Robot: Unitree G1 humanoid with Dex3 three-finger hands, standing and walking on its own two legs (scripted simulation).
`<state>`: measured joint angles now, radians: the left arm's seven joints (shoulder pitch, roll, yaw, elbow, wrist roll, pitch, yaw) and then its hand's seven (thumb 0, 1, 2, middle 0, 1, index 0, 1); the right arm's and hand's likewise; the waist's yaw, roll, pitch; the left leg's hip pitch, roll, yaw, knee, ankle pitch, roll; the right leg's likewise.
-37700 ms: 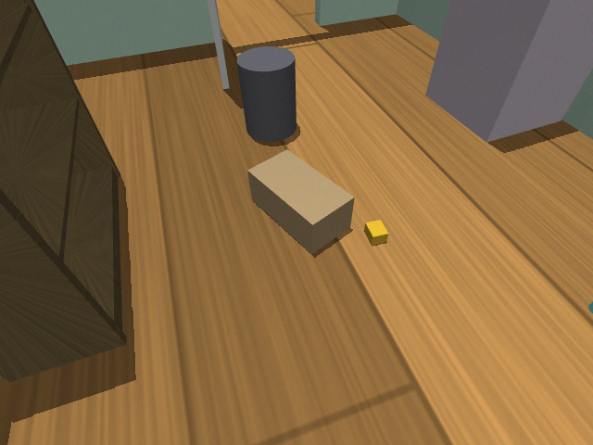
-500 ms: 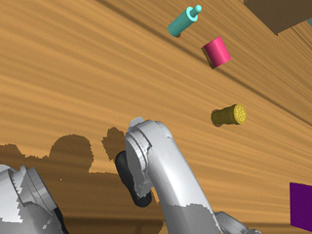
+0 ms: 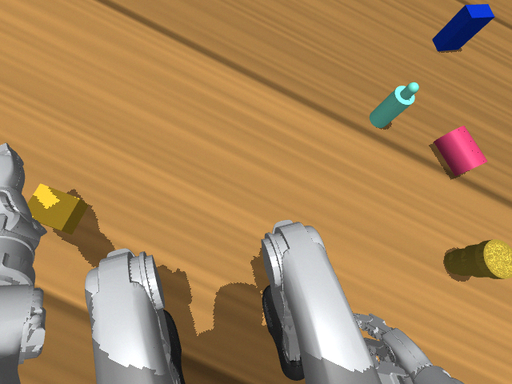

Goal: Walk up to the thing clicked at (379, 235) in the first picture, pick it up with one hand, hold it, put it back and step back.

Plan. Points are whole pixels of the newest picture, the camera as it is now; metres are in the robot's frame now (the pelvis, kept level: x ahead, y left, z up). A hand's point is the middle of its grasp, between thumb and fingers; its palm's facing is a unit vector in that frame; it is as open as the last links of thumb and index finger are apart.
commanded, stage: withdraw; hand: left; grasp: from above
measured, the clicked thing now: (56, 209) +0.45 +0.35 -0.32
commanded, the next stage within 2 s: home in 0.30 s
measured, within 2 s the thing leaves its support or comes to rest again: neither
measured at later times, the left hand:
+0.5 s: hand (3, 196) +0.44 +0.38 -0.17, palm faces -0.47 -0.06 -0.88, open 13.4 cm
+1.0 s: hand out of the picture +0.31 +0.30 +0.02, palm faces -0.26 -0.70 -0.67, open 7.9 cm
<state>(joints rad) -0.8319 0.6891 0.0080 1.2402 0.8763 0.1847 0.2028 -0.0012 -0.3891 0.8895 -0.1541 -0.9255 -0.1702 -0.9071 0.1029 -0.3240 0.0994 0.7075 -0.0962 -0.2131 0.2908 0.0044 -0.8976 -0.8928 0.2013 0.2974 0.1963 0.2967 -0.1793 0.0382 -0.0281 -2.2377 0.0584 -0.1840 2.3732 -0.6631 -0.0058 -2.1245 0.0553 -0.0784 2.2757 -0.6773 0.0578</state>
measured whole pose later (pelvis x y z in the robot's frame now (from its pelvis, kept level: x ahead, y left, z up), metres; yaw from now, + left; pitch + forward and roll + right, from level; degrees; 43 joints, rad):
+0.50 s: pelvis +0.01 +0.00 -0.02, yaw +0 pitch +31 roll -11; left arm -0.84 0.93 0.13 1.15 1.19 -0.33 0.15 0.00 -0.37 0.92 -0.12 -0.95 -0.15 -0.91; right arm 0.15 -0.30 0.12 0.69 -0.14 -0.02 0.11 0.00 -0.89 -0.89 0.21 0.30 0.20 0.30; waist -0.18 -0.04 0.04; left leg -2.34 0.02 -0.20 2.44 -0.66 -0.01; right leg -2.20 0.04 -0.09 2.35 -0.70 0.06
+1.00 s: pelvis +0.01 +0.00 +0.13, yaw +5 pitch +32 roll -7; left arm -0.21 0.55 0.10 0.44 0.45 0.05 -0.07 0.00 0.75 0.90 -0.22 -0.36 -0.22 -0.36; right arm 0.13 -0.27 0.00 0.59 0.01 0.01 0.03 0.01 -0.90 -0.90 0.21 0.30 0.20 0.30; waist -0.05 0.03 -0.18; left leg -1.89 0.05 -0.11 1.96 -0.63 -0.01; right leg -1.80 0.01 -0.05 1.90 -0.66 0.04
